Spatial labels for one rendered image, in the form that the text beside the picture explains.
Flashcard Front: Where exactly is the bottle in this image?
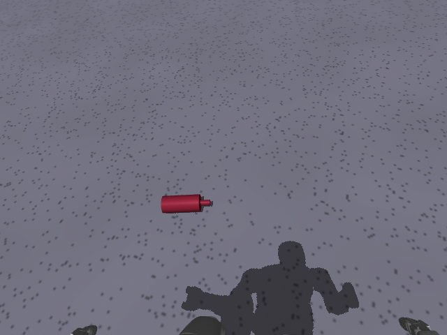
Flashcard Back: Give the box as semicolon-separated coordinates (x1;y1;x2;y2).
161;194;210;213

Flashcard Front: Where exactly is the right robot hand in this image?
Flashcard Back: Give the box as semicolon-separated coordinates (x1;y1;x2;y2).
399;317;440;335

